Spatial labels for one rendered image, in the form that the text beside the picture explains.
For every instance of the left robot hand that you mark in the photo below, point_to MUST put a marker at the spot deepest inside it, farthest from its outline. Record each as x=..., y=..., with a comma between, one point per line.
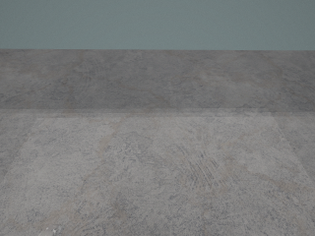
x=53, y=230

